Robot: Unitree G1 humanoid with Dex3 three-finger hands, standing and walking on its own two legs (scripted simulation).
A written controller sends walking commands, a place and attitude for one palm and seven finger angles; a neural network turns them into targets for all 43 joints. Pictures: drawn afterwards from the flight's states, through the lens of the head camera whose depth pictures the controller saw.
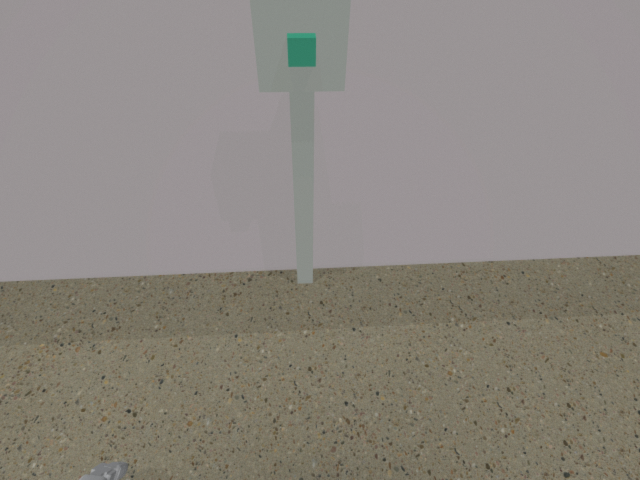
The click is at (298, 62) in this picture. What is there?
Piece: button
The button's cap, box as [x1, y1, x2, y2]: [287, 33, 315, 66]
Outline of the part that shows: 287,33 288,66 315,66 315,34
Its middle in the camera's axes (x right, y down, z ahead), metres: -0.04 -0.40 +0.81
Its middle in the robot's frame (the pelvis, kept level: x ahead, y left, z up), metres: +0.89 +0.09 +0.13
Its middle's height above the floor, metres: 0.91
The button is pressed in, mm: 0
